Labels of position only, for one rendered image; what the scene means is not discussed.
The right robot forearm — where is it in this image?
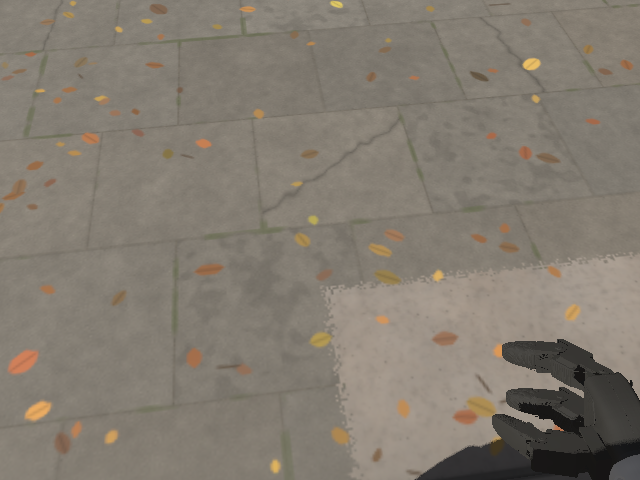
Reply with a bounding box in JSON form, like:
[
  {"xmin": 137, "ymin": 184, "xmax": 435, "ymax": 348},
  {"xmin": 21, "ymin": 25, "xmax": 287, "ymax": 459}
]
[{"xmin": 609, "ymin": 454, "xmax": 640, "ymax": 480}]

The right robot hand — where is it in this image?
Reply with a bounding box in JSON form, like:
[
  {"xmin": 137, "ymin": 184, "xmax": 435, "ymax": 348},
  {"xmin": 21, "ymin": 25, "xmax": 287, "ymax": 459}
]
[{"xmin": 492, "ymin": 339, "xmax": 640, "ymax": 480}]

